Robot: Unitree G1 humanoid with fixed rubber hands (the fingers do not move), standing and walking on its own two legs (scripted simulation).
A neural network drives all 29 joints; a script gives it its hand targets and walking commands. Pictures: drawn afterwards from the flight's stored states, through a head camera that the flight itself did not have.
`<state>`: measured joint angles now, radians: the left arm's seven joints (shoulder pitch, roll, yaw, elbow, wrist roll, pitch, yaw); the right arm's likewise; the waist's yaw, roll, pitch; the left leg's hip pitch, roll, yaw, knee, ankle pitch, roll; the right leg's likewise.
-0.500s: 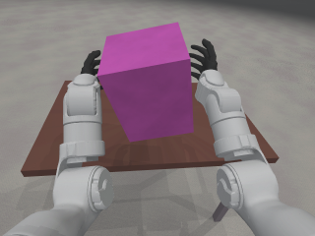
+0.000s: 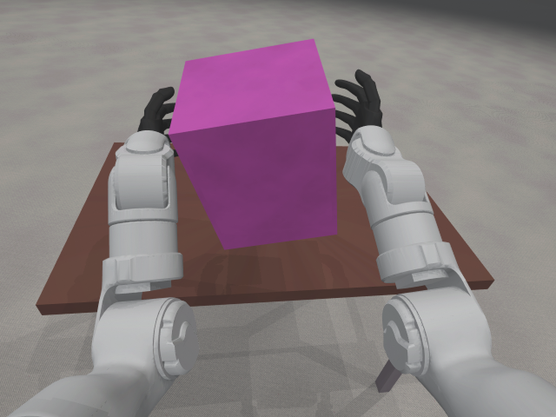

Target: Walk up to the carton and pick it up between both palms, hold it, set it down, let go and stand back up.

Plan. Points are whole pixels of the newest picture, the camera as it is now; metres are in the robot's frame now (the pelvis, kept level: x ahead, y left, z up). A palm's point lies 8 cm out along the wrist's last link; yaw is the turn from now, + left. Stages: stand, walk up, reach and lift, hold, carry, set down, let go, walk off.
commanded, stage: hold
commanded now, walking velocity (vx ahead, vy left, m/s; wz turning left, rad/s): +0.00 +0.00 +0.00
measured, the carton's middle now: (265, 152) +0.42 -0.03 +0.21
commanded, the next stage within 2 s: none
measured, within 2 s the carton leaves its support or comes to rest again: neither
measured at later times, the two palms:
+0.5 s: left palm (162, 141) +0.38 +0.11 +0.26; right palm (376, 130) +0.35 -0.16 +0.29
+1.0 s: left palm (156, 147) +0.38 +0.11 +0.25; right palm (364, 134) +0.36 -0.15 +0.28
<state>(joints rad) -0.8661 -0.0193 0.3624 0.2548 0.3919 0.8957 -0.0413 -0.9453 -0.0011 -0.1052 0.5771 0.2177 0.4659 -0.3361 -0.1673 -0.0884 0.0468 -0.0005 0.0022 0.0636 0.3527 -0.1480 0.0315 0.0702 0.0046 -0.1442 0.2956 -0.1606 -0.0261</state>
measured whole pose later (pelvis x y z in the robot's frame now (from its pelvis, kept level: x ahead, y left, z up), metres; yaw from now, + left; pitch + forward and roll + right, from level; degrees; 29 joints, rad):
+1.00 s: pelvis +0.00 +0.00 +0.00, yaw +0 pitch -12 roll -1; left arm -0.86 -0.02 0.36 0.28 0.38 0.89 -0.03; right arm -0.95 0.00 -0.11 0.60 0.21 0.47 -0.34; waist -0.17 -0.09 0.04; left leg -0.01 0.00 0.06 0.35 -0.14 0.03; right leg 0.06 0.00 -0.15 0.31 -0.16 -0.02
